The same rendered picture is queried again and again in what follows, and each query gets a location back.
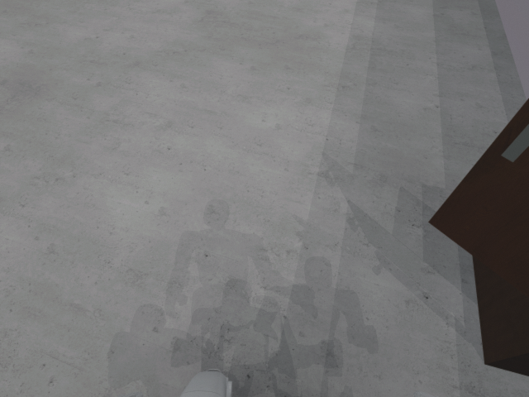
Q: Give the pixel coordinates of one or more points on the handle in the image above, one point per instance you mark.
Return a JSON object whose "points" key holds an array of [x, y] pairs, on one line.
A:
{"points": [[517, 146]]}

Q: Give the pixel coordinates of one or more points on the cupboard door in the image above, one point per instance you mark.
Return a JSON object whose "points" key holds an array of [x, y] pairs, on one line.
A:
{"points": [[488, 212]]}

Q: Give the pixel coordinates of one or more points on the robot left thigh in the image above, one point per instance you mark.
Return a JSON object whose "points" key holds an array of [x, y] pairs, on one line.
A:
{"points": [[208, 384]]}

